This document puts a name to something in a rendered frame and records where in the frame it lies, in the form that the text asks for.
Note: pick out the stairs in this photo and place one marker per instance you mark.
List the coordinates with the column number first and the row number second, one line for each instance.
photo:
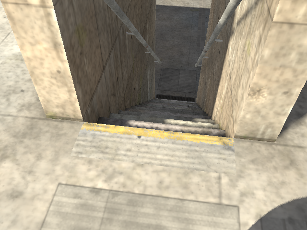
column 167, row 115

